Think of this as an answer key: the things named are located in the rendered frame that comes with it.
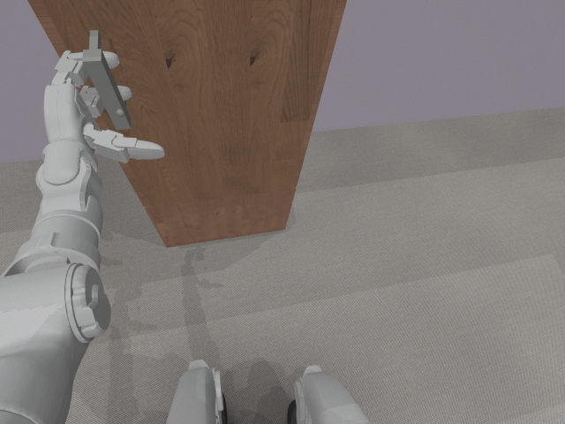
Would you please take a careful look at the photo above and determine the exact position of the robot left forearm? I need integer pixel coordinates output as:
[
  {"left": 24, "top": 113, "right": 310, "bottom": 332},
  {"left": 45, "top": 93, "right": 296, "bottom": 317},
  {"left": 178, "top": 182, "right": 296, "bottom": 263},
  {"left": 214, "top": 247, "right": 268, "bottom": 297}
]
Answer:
[{"left": 0, "top": 140, "right": 103, "bottom": 278}]

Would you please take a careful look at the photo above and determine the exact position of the left robot upper arm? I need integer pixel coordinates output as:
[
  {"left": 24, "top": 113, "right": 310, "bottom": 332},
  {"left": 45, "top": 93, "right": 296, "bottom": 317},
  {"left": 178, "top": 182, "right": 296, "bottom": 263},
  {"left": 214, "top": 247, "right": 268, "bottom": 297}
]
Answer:
[{"left": 0, "top": 263, "right": 111, "bottom": 424}]

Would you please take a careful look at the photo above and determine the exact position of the handle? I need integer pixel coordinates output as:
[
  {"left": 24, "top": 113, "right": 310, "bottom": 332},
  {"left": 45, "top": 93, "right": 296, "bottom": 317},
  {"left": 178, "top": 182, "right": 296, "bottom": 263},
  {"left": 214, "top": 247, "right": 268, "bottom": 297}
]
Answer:
[{"left": 82, "top": 30, "right": 131, "bottom": 130}]

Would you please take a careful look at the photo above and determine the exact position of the robot right thigh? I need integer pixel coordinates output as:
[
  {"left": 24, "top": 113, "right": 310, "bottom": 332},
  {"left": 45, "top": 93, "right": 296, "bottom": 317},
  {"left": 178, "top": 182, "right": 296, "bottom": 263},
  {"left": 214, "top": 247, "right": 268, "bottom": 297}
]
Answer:
[{"left": 294, "top": 372, "right": 372, "bottom": 424}]

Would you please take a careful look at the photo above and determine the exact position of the robot thigh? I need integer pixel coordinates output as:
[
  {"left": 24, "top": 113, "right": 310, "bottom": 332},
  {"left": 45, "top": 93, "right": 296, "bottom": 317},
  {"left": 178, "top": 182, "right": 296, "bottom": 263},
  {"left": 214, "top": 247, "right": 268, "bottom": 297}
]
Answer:
[
  {"left": 294, "top": 372, "right": 372, "bottom": 424},
  {"left": 166, "top": 367, "right": 223, "bottom": 424}
]

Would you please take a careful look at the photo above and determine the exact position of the left robot hand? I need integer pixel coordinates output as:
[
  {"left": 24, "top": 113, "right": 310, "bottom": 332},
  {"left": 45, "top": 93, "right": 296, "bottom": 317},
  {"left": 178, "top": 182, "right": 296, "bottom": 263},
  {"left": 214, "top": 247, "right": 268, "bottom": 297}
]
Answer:
[{"left": 43, "top": 50, "right": 165, "bottom": 163}]

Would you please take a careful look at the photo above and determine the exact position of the cupboard door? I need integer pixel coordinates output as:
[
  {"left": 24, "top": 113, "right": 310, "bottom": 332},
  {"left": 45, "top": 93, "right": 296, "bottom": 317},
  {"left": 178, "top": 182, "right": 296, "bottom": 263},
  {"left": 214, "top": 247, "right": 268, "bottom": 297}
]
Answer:
[{"left": 41, "top": 0, "right": 338, "bottom": 208}]

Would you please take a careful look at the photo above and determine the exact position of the robot left thigh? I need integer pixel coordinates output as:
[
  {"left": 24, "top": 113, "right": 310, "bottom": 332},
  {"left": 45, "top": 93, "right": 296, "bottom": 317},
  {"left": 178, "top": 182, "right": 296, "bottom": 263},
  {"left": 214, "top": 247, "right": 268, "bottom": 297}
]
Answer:
[{"left": 166, "top": 367, "right": 223, "bottom": 424}]

